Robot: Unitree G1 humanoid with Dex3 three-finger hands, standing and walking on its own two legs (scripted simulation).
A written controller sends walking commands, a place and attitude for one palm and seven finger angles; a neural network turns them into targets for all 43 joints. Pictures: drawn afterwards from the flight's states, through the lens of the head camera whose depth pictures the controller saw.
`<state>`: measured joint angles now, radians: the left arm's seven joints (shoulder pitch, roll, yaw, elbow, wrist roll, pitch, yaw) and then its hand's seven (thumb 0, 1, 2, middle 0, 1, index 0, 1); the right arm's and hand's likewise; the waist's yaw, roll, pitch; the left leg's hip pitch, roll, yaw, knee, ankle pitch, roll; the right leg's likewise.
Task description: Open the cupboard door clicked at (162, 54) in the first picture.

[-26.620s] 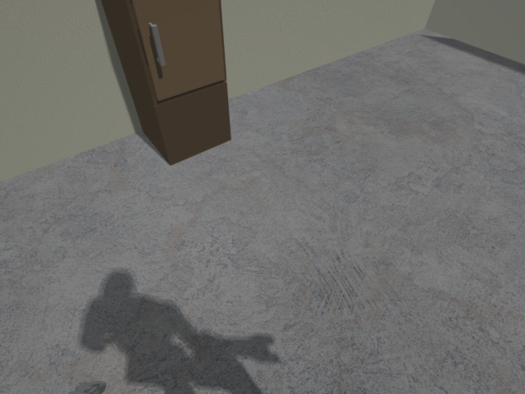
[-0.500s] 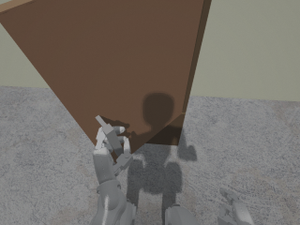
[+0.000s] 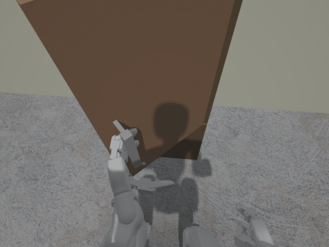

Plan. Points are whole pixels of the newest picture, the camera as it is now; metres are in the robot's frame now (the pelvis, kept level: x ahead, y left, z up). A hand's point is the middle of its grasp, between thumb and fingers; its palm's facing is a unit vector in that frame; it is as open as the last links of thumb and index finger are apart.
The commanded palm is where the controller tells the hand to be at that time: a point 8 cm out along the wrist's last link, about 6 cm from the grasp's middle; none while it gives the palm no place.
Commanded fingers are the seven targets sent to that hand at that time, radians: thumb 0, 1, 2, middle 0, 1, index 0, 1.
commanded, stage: open thumb and fingers to let go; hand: left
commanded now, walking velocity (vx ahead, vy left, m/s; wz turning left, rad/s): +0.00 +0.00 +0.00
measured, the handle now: (127, 145) +0.35 +0.10 +0.03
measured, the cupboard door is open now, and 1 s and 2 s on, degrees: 44 48 48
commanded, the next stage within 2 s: slide the hand sideways off the handle in 0.14 s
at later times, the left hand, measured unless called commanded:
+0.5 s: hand (141, 183) +0.26 +0.06 +0.02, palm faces -0.20 -0.98 +0.04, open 16.1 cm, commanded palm +0.25 +0.11 +0.02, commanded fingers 0.00 -0.50 0.30 -0.15 -0.30 -0.15 -0.30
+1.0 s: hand (123, 201) +0.22 +0.10 +0.02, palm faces -0.11 -0.99 +0.00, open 16.1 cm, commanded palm +0.20 +0.16 +0.02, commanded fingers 0.00 -0.50 0.30 -0.15 -0.30 -0.15 -0.30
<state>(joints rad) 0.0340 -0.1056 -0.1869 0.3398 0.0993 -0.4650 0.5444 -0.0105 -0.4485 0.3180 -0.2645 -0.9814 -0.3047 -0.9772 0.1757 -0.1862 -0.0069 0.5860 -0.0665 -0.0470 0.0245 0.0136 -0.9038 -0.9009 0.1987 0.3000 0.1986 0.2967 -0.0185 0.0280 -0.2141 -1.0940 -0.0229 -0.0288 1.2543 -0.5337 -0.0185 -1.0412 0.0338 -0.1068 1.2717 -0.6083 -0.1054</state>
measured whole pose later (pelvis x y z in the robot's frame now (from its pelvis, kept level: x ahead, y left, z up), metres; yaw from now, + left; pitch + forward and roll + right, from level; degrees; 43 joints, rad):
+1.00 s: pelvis +0.00 +0.03 -0.01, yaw -2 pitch +21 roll -1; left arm 0.39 0.09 -0.22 -0.01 -0.02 -0.50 0.05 -0.02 -0.50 0.30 -0.17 -0.32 -0.19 -0.32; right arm 0.20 -0.20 0.02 0.41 -0.01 0.02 0.03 0.01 -0.90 -0.90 0.20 0.30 0.20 0.30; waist 0.00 0.04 -0.21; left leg -1.14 -0.02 -0.01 1.35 -0.58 0.03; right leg -1.07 0.03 -0.09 1.34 -0.64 -0.07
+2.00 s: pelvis +0.01 +0.04 +0.04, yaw -1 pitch +14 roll -3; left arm 0.64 0.24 0.05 -0.29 -0.23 -0.32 -0.16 -0.02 -0.49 0.30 -0.15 -0.30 -0.16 -0.30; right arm 0.28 -0.21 0.02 0.39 0.05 -0.02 -0.06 0.02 -0.90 -0.90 0.20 0.30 0.20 0.30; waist -0.01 0.06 -0.19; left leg -0.85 -0.02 -0.03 1.13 -0.52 0.04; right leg -0.77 0.05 -0.10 1.07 -0.55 -0.05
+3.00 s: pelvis +0.04 +0.03 +0.12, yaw -2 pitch -3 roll +0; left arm 0.51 0.34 0.32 -0.41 -0.09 -0.05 0.11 0.01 0.86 0.88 -0.21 -0.30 -0.21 -0.30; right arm 0.21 -0.24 0.02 0.61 0.02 -0.08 -0.08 0.02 -0.90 -0.90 0.20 0.30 0.20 0.30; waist 0.06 0.07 -0.02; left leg -0.14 -0.03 0.00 0.46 -0.27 0.03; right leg -0.08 0.04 -0.03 0.42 -0.29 -0.04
